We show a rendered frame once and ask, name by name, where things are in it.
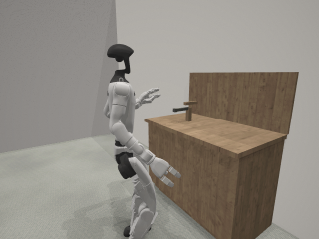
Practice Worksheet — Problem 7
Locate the humanoid robot head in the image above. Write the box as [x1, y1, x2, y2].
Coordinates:
[107, 44, 134, 83]

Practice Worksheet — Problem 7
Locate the right robot shin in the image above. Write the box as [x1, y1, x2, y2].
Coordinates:
[129, 208, 158, 239]

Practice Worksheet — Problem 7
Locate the tap lever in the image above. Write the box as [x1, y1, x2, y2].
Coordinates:
[172, 107, 189, 113]

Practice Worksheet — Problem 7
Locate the counter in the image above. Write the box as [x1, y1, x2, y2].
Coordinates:
[144, 72, 299, 239]

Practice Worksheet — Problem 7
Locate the robot right hand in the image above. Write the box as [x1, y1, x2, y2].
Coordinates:
[149, 157, 181, 187]

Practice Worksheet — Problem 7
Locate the robot left upper arm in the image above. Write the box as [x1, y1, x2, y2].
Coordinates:
[103, 100, 110, 118]

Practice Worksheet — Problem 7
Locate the right robot forearm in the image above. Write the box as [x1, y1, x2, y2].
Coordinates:
[112, 122, 156, 165]

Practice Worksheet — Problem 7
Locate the robot left hand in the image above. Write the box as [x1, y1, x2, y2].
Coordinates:
[138, 88, 160, 104]

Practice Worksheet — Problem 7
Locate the robot right upper arm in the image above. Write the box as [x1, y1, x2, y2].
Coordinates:
[109, 82, 131, 135]

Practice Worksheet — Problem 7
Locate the left robot forearm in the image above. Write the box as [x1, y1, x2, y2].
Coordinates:
[135, 98, 142, 109]

